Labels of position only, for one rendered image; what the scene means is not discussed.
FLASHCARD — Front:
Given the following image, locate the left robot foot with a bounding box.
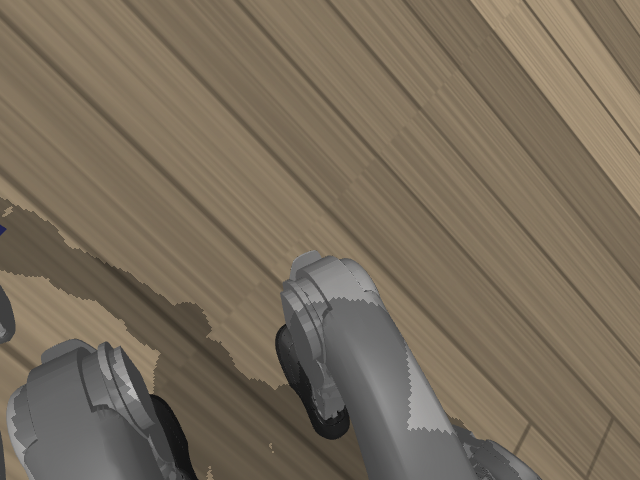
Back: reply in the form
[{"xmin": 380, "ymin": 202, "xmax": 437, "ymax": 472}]
[{"xmin": 149, "ymin": 394, "xmax": 198, "ymax": 480}]

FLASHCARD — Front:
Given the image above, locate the right robot hand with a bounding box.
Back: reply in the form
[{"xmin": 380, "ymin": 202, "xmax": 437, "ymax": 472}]
[{"xmin": 452, "ymin": 424, "xmax": 542, "ymax": 480}]

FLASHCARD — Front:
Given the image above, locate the left robot arm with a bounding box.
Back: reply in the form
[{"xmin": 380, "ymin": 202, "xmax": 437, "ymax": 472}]
[{"xmin": 0, "ymin": 285, "xmax": 16, "ymax": 480}]

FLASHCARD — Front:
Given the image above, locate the right robot foot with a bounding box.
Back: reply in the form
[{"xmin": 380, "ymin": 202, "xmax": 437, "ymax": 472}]
[{"xmin": 275, "ymin": 324, "xmax": 350, "ymax": 440}]

